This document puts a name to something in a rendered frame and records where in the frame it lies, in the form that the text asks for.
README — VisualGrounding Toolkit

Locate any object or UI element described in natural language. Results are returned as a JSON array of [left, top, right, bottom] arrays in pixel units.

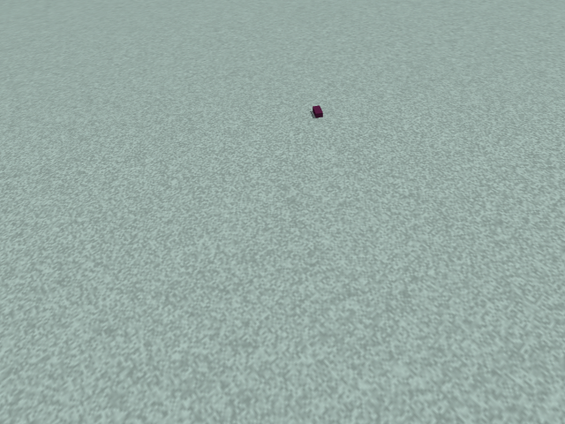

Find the small box
[[313, 105, 323, 117]]

